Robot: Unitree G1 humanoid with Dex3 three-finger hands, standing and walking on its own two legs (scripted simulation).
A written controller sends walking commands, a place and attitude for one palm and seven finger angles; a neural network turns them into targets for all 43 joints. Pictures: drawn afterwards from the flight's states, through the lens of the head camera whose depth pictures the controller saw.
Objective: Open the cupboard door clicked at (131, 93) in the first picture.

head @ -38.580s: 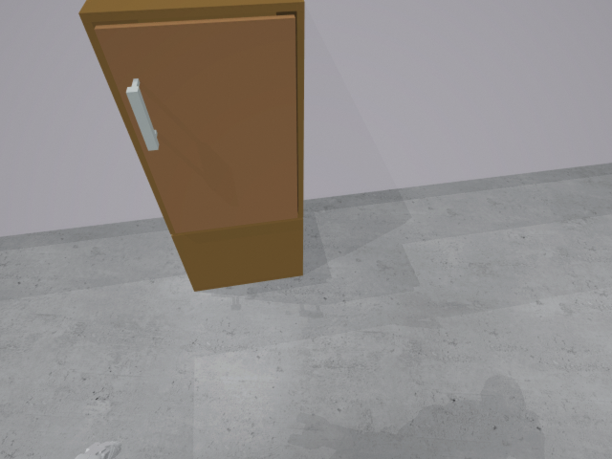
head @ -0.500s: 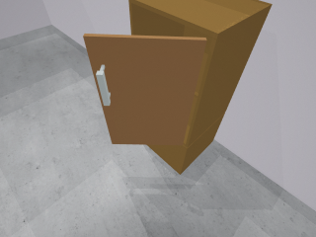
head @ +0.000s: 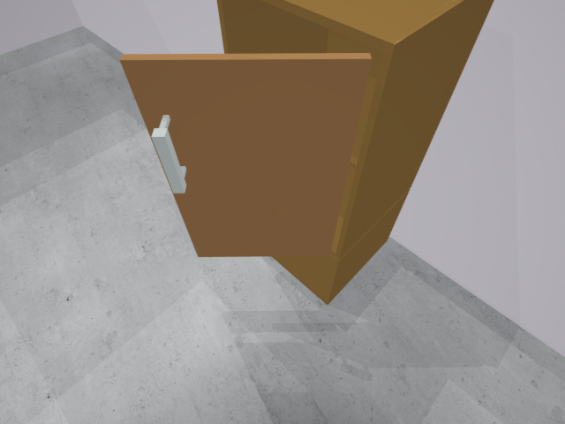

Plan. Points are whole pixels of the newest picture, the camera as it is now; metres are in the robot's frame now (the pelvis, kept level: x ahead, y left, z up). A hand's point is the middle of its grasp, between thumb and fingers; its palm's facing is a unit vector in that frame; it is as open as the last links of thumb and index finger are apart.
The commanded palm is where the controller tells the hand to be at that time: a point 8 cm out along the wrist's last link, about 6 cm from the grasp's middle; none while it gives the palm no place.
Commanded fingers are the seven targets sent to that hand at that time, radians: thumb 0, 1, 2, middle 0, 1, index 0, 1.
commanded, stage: come to a stop and stand still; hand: left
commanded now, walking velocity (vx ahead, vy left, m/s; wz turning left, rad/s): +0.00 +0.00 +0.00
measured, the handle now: (172, 155) +0.54 +0.24 +0.03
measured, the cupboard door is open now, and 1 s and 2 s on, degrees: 45 45 45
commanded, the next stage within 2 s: look again from close up in 0.92 s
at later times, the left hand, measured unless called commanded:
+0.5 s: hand out of the picture +0.01 +0.18 -0.16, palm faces -0.01 -0.97 -0.23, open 7.3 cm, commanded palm none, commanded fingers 0.00 0.90 0.90 -0.20 -0.30 -0.20 -0.30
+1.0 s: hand out of the picture -0.07 +0.16 -0.16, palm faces +0.05 -0.99 -0.16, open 7.4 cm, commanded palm none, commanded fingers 0.00 0.90 0.90 -0.20 -0.30 -0.20 -0.30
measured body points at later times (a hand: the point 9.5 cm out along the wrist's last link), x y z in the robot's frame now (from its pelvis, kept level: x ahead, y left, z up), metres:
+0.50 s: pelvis -0.02 +0.00 +0.01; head +0.00 +0.00 +0.46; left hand +0.01 +0.24 -0.15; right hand +0.01 -0.23 -0.15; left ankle -0.05 +0.11 -0.73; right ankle +0.01 -0.11 -0.73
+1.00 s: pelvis -0.04 +0.01 +0.01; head -0.04 +0.00 +0.46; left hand -0.07 +0.21 -0.15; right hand -0.08 -0.20 -0.15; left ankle -0.05 +0.11 -0.73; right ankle +0.01 -0.11 -0.73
